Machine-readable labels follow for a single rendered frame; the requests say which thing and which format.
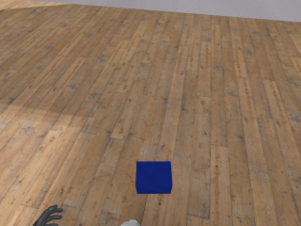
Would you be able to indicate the carton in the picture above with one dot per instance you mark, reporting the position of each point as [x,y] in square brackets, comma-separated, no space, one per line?
[153,177]

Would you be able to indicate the robot left hand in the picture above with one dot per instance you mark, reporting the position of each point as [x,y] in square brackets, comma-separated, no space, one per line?
[46,216]

